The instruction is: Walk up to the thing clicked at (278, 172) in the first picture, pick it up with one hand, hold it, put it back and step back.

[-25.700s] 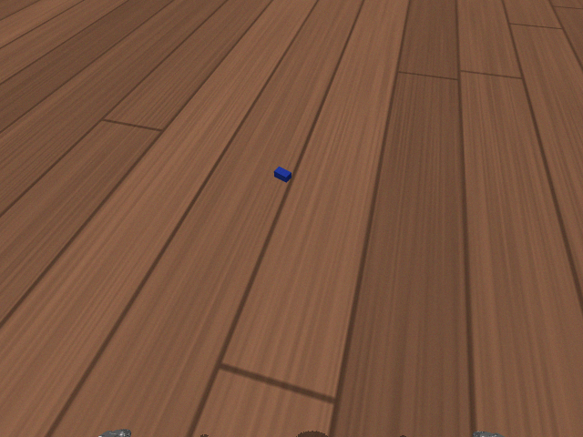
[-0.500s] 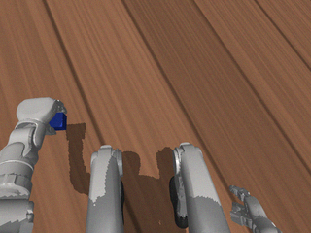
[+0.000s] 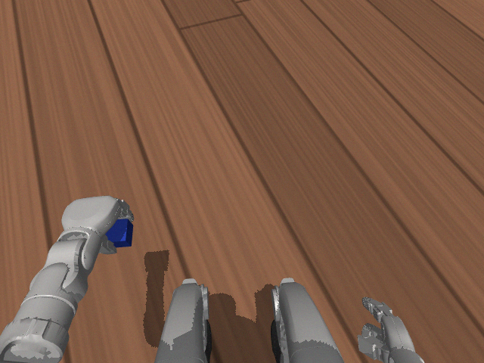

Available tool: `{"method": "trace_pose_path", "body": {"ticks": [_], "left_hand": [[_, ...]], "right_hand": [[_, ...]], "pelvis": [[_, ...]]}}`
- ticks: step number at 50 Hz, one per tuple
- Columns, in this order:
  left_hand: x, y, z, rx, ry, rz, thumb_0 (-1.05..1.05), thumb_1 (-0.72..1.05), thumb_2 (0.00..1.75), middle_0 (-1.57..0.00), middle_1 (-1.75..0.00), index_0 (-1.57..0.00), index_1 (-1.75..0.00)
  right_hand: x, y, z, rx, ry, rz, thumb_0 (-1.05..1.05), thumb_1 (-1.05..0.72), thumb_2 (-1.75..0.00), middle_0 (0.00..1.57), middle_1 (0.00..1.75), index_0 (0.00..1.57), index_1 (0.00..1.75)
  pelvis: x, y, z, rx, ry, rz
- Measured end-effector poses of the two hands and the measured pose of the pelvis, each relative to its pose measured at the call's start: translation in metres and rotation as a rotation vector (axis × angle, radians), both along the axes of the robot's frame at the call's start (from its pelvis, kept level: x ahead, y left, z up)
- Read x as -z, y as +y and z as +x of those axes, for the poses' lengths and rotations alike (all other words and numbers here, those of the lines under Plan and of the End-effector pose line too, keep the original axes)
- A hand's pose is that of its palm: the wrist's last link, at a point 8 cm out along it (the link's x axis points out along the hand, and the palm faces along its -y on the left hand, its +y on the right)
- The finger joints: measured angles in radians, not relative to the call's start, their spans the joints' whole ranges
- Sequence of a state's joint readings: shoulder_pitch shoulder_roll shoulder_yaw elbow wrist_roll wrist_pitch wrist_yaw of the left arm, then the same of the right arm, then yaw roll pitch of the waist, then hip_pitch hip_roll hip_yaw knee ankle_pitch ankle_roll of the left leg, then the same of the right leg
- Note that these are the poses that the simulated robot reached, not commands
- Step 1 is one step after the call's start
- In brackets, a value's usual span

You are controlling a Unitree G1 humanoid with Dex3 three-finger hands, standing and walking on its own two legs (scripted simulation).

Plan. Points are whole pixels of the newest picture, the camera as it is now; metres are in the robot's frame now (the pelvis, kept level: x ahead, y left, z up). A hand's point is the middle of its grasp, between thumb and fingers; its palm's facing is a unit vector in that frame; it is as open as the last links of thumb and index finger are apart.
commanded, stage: lift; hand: left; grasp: from above
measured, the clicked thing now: (109, 234) +0.35 +0.26 -0.11
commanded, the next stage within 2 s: hold in 0.58 s
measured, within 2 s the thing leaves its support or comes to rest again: neither
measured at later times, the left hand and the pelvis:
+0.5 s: hand (101, 201) +0.36 +0.23 +0.03, palm faces -0.45 -0.07 -0.89, open 7.3 cm; pelvis +0.04 +0.00 +0.11, yaw +0 degrees
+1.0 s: hand (93, 178) +0.37 +0.22 +0.08, palm faces -0.45 -0.05 -0.89, open 7.2 cm; pelvis +0.07 +0.00 +0.14, yaw +0 degrees
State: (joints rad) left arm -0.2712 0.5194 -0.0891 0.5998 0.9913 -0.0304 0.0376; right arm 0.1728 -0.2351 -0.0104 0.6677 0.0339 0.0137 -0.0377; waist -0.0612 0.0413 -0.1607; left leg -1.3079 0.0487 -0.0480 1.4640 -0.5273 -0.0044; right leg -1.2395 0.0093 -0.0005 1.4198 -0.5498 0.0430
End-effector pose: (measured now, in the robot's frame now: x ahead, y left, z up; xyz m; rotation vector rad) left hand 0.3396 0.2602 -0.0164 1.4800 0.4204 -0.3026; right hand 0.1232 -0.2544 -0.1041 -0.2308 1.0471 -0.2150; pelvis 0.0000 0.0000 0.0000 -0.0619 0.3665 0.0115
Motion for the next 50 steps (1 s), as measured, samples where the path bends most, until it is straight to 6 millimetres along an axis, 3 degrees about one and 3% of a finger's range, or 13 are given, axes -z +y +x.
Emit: {"method": "trace_pose_path", "body": {"ticks": [9, 23, 34, 50], "left_hand": [[-0.046, -0.013, 0.001, 0.017, 0.013, 0.003, 0.0, 0.4, 0.1, -0.98, -0.15, -1.02, -0.13], [-0.098, -0.031, 0.021, -0.008, 0.0, 0.01, -0.01, 0.38, 0.13, -0.99, -0.15, -1.02, -0.14], [-0.123, -0.033, 0.024, 0.007, 0.013, 0.009, -0.01, 0.37, 0.13, -1.01, -0.13, -1.04, -0.12], [-0.154, -0.037, 0.035, 0.031, 0.007, 0.012, -0.01, 0.37, 0.12, -1.01, -0.12, -1.04, -0.11]], "right_hand": [[-0.047, -0.004, 0.003, 0.022, -0.014, 0.003, 0.01, -0.91, -0.91, 0.2, 0.3, 0.2, 0.3], [-0.098, -0.01, 0.006, 0.044, -0.001, 0.017, 0.01, -0.91, -0.91, 0.2, 0.3, 0.2, 0.3], [-0.117, -0.009, 0.022, 0.046, -0.019, 0.032, 0.01, -0.91, -0.91, 0.2, 0.3, 0.2, 0.3], [-0.137, -0.008, 0.051, 0.045, -0.066, 0.043, 0.01, -0.9, -0.9, 0.2, 0.3, 0.2, 0.3]], "pelvis": [[-0.049, -0.002, 0.019, -0.001, -0.066, 0.017], [-0.102, -0.004, 0.039, 0.002, -0.157, 0.037], [-0.123, -0.004, 0.052, 0.007, -0.2, 0.049], [-0.139, -0.003, 0.066, 0.012, -0.25, 0.056]]}}
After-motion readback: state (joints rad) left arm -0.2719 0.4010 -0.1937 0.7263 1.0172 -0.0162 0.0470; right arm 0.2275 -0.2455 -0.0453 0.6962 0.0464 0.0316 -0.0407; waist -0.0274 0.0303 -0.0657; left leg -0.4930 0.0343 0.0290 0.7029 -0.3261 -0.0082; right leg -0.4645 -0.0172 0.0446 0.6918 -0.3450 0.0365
